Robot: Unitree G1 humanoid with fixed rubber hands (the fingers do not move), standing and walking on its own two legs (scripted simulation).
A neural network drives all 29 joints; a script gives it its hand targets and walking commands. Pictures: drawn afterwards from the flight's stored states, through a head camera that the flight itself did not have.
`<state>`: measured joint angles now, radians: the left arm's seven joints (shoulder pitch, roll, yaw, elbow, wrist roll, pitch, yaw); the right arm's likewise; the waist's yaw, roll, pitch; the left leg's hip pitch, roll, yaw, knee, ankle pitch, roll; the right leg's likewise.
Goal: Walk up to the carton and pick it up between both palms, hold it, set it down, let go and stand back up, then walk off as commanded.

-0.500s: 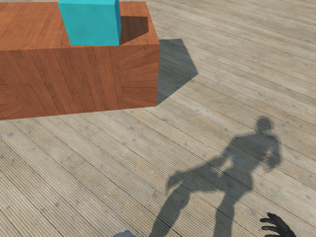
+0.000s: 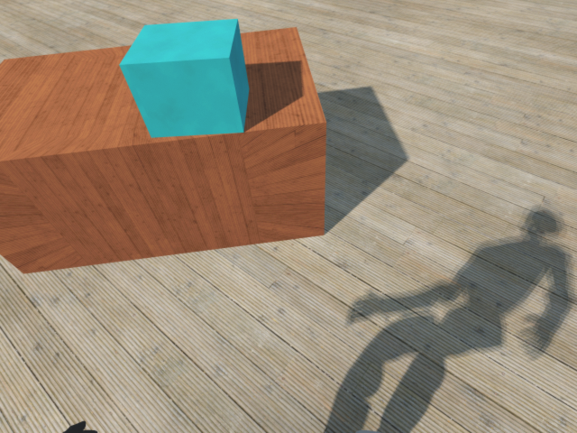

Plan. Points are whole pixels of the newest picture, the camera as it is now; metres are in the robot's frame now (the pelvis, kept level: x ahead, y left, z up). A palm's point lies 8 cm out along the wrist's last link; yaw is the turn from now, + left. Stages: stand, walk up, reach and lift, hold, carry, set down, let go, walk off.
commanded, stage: walk up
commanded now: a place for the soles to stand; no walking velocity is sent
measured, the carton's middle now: (194, 78) +1.11 +0.27 -0.06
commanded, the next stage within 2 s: none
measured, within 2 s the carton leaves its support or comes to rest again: neither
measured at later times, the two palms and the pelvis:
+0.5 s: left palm (10, 404) +0.21 +0.46 -0.12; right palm (402, 300) +0.33 -0.18 -0.08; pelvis +0.20 +0.13 -0.01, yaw +5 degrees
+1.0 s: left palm (32, 269) +0.44 +0.50 -0.07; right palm (361, 281) +0.40 -0.13 -0.13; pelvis +0.36 +0.17 -0.01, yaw +2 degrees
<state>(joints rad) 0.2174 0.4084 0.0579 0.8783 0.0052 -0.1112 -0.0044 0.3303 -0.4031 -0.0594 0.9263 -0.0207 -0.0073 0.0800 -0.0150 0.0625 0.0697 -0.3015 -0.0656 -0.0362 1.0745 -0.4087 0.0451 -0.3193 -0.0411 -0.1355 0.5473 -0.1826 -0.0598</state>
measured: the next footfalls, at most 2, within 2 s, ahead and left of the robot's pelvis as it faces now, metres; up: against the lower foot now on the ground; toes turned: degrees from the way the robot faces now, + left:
left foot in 0.36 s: +0.31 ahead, +0.23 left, +0.00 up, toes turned +9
right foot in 0.90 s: +0.50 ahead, +0.07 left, +0.00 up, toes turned -3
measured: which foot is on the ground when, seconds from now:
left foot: up 0.00-0.34, down 0.36-0.90, up 0.92-1.00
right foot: down 0.00-0.40, up 0.42-0.88, down 0.90-1.00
